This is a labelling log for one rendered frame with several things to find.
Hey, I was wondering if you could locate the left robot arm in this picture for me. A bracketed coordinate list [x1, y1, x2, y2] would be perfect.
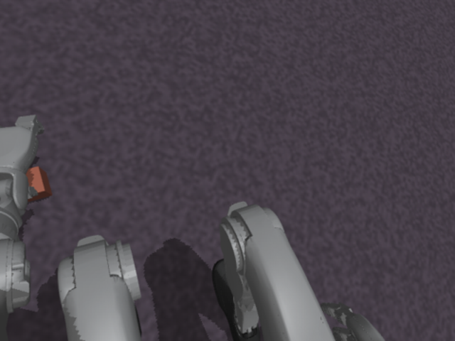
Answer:
[0, 167, 31, 341]

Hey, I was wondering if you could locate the right robot foot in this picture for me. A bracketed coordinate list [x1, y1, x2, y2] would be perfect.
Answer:
[212, 259, 260, 341]

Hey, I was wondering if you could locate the left robot hand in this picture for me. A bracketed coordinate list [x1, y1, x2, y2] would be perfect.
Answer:
[0, 115, 44, 199]

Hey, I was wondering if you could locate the cube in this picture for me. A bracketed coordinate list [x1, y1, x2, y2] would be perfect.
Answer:
[26, 166, 52, 202]

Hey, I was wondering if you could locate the right robot hand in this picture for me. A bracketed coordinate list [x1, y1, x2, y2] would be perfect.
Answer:
[321, 302, 385, 341]

